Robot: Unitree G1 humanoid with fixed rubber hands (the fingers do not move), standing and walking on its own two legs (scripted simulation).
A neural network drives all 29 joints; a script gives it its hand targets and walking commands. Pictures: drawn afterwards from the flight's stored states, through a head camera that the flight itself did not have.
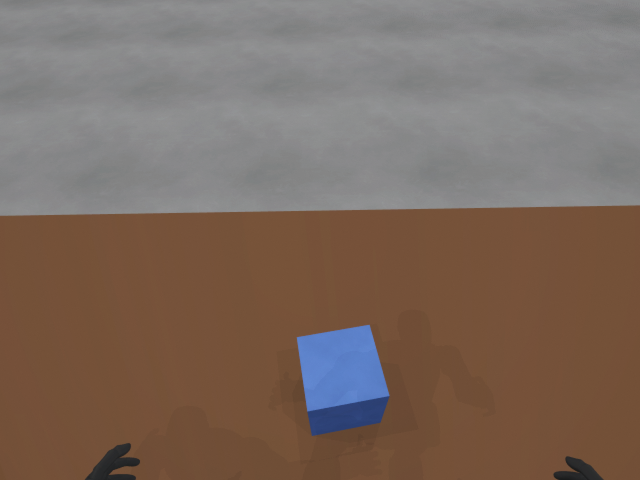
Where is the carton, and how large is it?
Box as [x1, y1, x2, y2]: [297, 325, 388, 435]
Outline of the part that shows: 369,325 297,337 306,405 312,435 380,422 388,398 388,392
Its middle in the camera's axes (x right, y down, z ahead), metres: +0.06 +0.42 +1.12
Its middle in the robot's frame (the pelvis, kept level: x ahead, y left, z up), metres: +0.45 -0.01 -0.66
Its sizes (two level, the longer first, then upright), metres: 0.210 0.200 0.250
